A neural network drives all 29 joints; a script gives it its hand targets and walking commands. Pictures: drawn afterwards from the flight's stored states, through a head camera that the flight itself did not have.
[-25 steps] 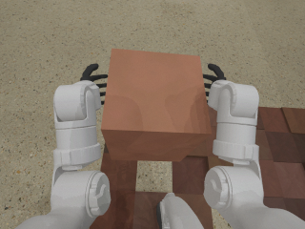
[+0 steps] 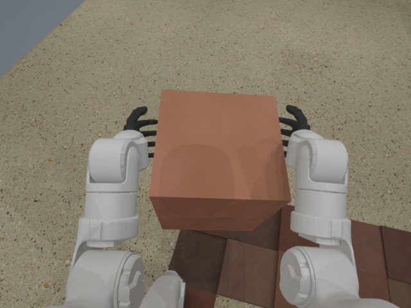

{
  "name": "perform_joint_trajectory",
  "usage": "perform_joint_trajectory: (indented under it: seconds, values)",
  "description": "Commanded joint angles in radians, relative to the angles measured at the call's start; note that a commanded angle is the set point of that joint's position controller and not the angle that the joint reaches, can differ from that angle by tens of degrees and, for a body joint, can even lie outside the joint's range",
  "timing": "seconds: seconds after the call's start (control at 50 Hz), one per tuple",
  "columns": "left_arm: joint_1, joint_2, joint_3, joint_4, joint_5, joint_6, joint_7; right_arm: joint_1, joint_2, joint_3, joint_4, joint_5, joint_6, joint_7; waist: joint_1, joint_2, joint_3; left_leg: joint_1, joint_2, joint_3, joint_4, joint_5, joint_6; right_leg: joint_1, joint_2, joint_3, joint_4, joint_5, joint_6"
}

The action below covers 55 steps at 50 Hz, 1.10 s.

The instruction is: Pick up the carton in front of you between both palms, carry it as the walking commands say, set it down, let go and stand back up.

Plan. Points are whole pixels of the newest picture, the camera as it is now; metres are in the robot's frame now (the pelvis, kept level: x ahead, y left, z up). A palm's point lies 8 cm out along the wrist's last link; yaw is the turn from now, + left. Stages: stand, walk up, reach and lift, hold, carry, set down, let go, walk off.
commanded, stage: carry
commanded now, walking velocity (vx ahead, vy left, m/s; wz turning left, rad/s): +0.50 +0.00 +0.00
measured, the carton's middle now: (212, 169) +0.38 +0.02 +0.01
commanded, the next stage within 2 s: none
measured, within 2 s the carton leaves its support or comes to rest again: neither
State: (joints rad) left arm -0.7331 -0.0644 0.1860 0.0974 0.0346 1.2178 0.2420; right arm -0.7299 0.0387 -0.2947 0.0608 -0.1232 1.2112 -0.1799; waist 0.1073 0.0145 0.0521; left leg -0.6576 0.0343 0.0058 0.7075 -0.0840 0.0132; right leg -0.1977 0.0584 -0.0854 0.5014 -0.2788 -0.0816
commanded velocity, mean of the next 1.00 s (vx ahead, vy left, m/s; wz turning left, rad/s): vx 0.50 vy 0.00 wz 0.00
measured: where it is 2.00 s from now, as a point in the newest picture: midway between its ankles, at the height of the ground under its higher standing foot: (221, 122)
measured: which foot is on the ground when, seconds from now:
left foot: up 0.00-0.08, down 0.10-0.56, up 0.58-0.90, down 0.92-1.00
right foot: down 0.00-0.10, up 0.12-0.52, down 0.54-0.96, up 0.98-1.00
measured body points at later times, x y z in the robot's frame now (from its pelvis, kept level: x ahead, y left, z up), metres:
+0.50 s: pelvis +0.34 +0.03 -0.03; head +0.39 +0.04 +0.42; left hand +0.74 +0.16 +0.07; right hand +0.73 -0.13 +0.09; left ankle +0.22 +0.10 -0.76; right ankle +0.50 -0.08 -0.72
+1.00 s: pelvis +0.66 +0.05 -0.01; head +0.70 +0.05 +0.44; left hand +1.02 +0.21 +0.10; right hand +1.05 -0.08 +0.11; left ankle +0.74 +0.13 -0.74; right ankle +0.55 -0.06 -0.70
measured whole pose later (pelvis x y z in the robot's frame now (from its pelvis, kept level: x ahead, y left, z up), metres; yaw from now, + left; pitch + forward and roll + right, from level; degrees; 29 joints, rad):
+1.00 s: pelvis +0.66 +0.05 -0.01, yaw +0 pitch +5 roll +0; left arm -0.74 -0.09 0.26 0.12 0.10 1.32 0.31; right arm -0.74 0.13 -0.31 0.12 -0.20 1.18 -0.20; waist 0.04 -0.02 -0.02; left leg -0.48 -0.01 0.11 0.51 0.19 0.07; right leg -0.30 -0.02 -0.03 0.82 -0.45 -0.01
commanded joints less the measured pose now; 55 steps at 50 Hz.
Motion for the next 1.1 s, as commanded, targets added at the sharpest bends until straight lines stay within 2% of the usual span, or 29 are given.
perform_joint_trajectory:
  seconds: [0.0, 0.04, 0.06, 0.08, 0.1, 0.12, 0.14, 0.16, 0.2, 0.28, 0.36, 0.44, 0.48, 0.5, 0.52, 0.54, 0.56, 0.58, 0.62, 0.68, 0.74, 0.8, 0.86, 0.9, 0.92, 0.94, 0.98, 1.02, 1.08]
  values:
    - [-0.816, -1.112, -0.626, -0.116, -0.480, -0.030, -0.372, -0.716, 1.069, 0.675, -0.012, 0.425, -0.001, 0.256, 0.019, -0.130, -0.517, 0.049, -0.044, 0.060, -0.208, 0.178, 0.009, 0.414, -0.201, 0.177, -0.004, 0.604, -0.071]
    - [-0.779, -1.096, -0.605, -0.050, -0.454, -0.025, -0.372, -0.699, 1.064, 0.658, 0.051, 0.434, 0.013, 0.277, -0.019, -0.129, -0.496, 0.236, -0.048, 0.076, -0.332, 0.276, 0.042, 0.323, -0.181, 0.122, 0.082, 0.623, -0.029]
    - [-0.764, -1.091, -0.592, -0.016, -0.441, -0.025, -0.371, -0.681, 1.063, 0.644, 0.090, 0.438, 0.016, 0.289, -0.072, -0.110, -0.525, 0.439, -0.049, 0.099, -0.388, 0.350, 0.050, 0.221, -0.154, 0.077, 0.197, 0.619, 0.003]
    - [-0.758, -1.083, -0.576, 0.015, -0.429, -0.027, -0.371, -0.668, 1.057, 0.624, 0.127, 0.440, 0.016, 0.303, -0.125, -0.054, -0.535, 0.651, -0.008, 0.084, -0.373, 0.396, 0.042, 0.052, -0.117, 0.051, 0.327, 0.493, 0.035]
    - [-0.756, -1.088, -0.557, 0.049, -0.417, -0.023, -0.371, -0.656, 1.035, 0.586, 0.178, 0.440, 0.014, 0.313, -0.131, 0.151, -0.549, 0.912, 0.182, -0.097, -0.232, 0.842, 0.068, -0.237, -0.033, 0.029, 0.491, -0.165, 0.080]
    - [-0.802, -1.087, -0.530, 0.095, -0.416, -0.010, -0.368, -0.635, 1.005, 0.539, 0.261, 0.419, 0.014, 0.315, -0.169, 0.232, -0.631, 1.167, 0.331, -0.303, -0.123, 1.031, 0.218, -0.483, 0.012, 0.084, 0.731, -0.323, 0.093]
    - [-0.775, -1.089, -0.506, 0.113, -0.409, -0.006, -0.366, -0.595, 1.006, 0.522, 0.297, 0.417, 0.010, 0.317, -0.187, 0.258, -0.690, 1.154, 0.357, -0.420, -0.188, 0.623, 0.301, -0.594, -0.015, 0.107, 0.859, -0.317, 0.075]
    - [-0.801, -1.088, -0.491, 0.103, -0.412, -0.007, -0.362, -0.608, 1.039, 0.507, 0.298, 0.428, 0.007, 0.321, -0.183, 0.163, -0.656, 1.041, 0.316, -0.422, -0.253, 0.326, 0.277, -0.605, -0.062, 0.126, 0.828, -0.240, 0.056]
    - [-0.872, -1.103, -0.460, 0.065, -0.418, -0.020, -0.353, -0.719, 1.112, 0.501, 0.249, 0.474, 0.005, 0.334, -0.167, 0.037, -0.568, 0.860, 0.281, -0.370, -0.312, 0.221, 0.237, -0.589, -0.102, 0.108, 0.738, -0.134, 0.062]
    - [-0.968, -1.114, -0.455, -0.048, -0.422, -0.042, -0.311, -0.886, 1.191, 0.526, 0.139, 0.552, 0.002, 0.341, -0.161, 0.085, -0.566, 0.760, 0.240, -0.280, -0.363, 0.099, 0.215, -0.595, -0.115, 0.066, 0.656, -0.107, 0.076]
    - [-0.977, -1.102, -0.484, -0.142, -0.415, -0.031, -0.268, -0.926, 1.201, 0.555, 0.051, 0.580, 0.017, 0.328, -0.173, 0.110, -0.567, 0.800, 0.189, -0.156, -0.318, 0.350, 0.193, -0.600, -0.094, 0.017, 0.470, 0.005, 0.066]
    - [-0.871, -1.077, -0.497, -0.092, -0.385, -0.007, -0.262, -0.785, 1.160, 0.560, 0.110, 0.537, 0.036, 0.320, -0.199, 0.118, -0.557, 0.896, 0.131, -0.068, -0.218, 0.633, 0.161, -0.571, -0.044, -0.041, 0.254, 0.184, 0.034]
    - [-0.824, -1.070, -0.497, -0.046, -0.368, -0.001, -0.275, -0.722, 1.159, 0.558, 0.165, 0.513, 0.036, 0.323, -0.189, 0.131, -0.555, 0.825, 0.091, 0.010, -0.146, 0.842, 0.124, -0.352, 0.044, -0.139, 0.069, 0.201, 0.019]
    - [-0.808, -1.075, -0.498, -0.022, -0.364, -0.001, -0.286, -0.706, 1.161, 0.560, 0.192, 0.504, 0.032, 0.326, -0.147, 0.161, -0.588, 0.774, 0.097, 0.027, -0.068, 0.861, 0.090, -0.179, 0.052, -0.141, -0.001, 0.264, 0.007]
    - [-0.804, -1.080, -0.499, -0.007, -0.363, -0.005, -0.297, -0.695, 1.167, 0.566, 0.218, 0.499, 0.028, 0.331, -0.093, 0.141, -0.641, 0.676, 0.087, 0.072, 0.065, 0.744, 0.053, 0.050, 0.010, -0.119, -0.086, 0.371, -0.004]
    - [-0.789, -1.065, -0.495, 0.010, -0.354, -0.019, -0.304, -0.724, 1.187, 0.566, 0.208, 0.507, 0.024, 0.338, -0.050, -0.016, -0.759, 0.332, 0.030, 0.048, 0.310, 0.442, -0.003, 0.421, -0.204, 0.216, 0.007, 0.383, -0.124]
    - [-0.801, -1.065, -0.494, 0.014, -0.353, -0.037, -0.308, -0.744, 1.213, 0.570, 0.202, 0.511, 0.024, 0.345, 0.002, -0.331, -0.855, -0.008, -0.135, 0.016, 0.678, -0.325, -0.060, 0.681, -0.419, 0.623, -0.011, 0.604, -0.300]
    - [-0.803, -1.085, -0.487, -0.009, -0.378, -0.037, -0.314, -0.749, 1.213, 0.570, 0.209, 0.508, 0.021, 0.343, 0.006, -0.264, -0.839, -0.133, -0.078, -0.073, 0.812, -0.430, -0.026, 0.715, -0.401, 0.569, 0.022, 0.582, -0.287]
    - [-0.922, -1.122, -0.524, -0.128, -0.429, -0.048, -0.323, -0.790, 1.223, 0.561, 0.163, 0.507, 0.012, 0.329, 0.007, -0.075, -0.703, -0.193, -0.021, -0.079, 0.648, -0.361, 0.014, 0.568, -0.337, 0.451, -0.001, 0.486, -0.178]
    - [-1.066, -1.164, -0.570, -0.236, -0.510, -0.041, -0.330, -0.777, 1.198, 0.550, 0.105, 0.481, 0.011, 0.296, -0.015, -0.077, -0.674, -0.098, -0.002, -0.054, 0.437, -0.342, 0.024, 0.413, -0.308, 0.394, -0.047, 0.314, -0.152]
    - [-1.048, -1.135, -0.550, -0.235, -0.507, -0.023, -0.339, -0.736, 1.146, 0.530, 0.072, 0.430, 0.014, 0.269, -0.018, -0.105, -0.652, -0.034, -0.015, 0.005, 0.162, -0.360, 0.007, 0.330, -0.313, 0.323, -0.074, 0.329, -0.165]
    - [-0.978, -1.123, -0.525, -0.184, -0.491, 0.013, -0.352, -0.667, 1.133, 0.539, 0.089, 0.395, 0.035, 0.258, -0.019, -0.165, -0.625, 0.138, -0.041, 0.057, -0.064, -0.076, -0.012, 0.237, -0.246, 0.175, -0.055, 0.392, -0.098]
    - [-0.864, -1.123, -0.512, -0.102, -0.449, 0.037, -0.365, -0.622, 1.142, 0.550, 0.101, 0.380, 0.052, 0.276, -0.026, -0.130, -0.581, 0.279, -0.031, 0.063, -0.309, 0.225, -0.001, 0.219, -0.208, 0.097, 0.032, 0.392, -0.041]
    - [-0.789, -1.128, -0.501, -0.047, -0.420, 0.049, -0.373, -0.574, 1.152, 0.550, 0.129, 0.381, 0.066, 0.298, -0.088, -0.067, -0.587, 0.535, -0.024, 0.127, -0.369, 0.288, 0.019, 0.098, -0.158, 0.034, 0.199, 0.427, 0.005]
    - [-0.786, -1.149, -0.495, -0.047, -0.411, 0.062, -0.377, -0.541, 1.128, 0.540, 0.154, 0.365, 0.061, 0.302, -0.116, 0.078, -0.666, 0.836, 0.115, -0.082, -0.273, 0.367, 0.130, -0.165, -0.109, 0.024, 0.281, 0.323, 0.077]
    - [-0.764, -1.146, -0.496, -0.053, -0.406, 0.071, -0.384, -0.491, 1.148, 0.539, 0.163, 0.360, 0.056, 0.305, -0.159, 0.232, -0.678, 1.004, 0.226, -0.315, -0.322, 0.392, 0.204, -0.400, -0.026, 0.008, 0.362, -0.117, 0.092]
    - [-0.743, -1.175, -0.497, -0.051, -0.399, 0.071, -0.394, -0.474, 1.156, 0.539, 0.126, 0.362, 0.062, 0.312, -0.157, 0.151, -0.655, 1.050, 0.304, -0.377, -0.316, 0.526, 0.221, -0.498, -0.026, 0.053, 0.467, -0.233, 0.084]
    - [-0.679, -1.202, -0.497, -0.059, -0.384, 0.061, -0.401, -0.444, 1.204, 0.562, 0.066, 0.369, 0.058, 0.321, -0.150, 0.077, -0.614, 1.012, 0.301, -0.320, -0.338, 0.537, 0.189, -0.524, -0.071, 0.071, 0.393, -0.188, 0.084]
    - [-0.582, -1.224, -0.533, -0.129, -0.361, 0.026, -0.391, -0.405, 1.251, 0.625, -0.050, 0.400, 0.047, 0.332, -0.143, 0.114, -0.606, 0.983, 0.267, -0.227, -0.334, 0.612, 0.164, -0.473, -0.062, 0.048, 0.278, -0.080, 0.093]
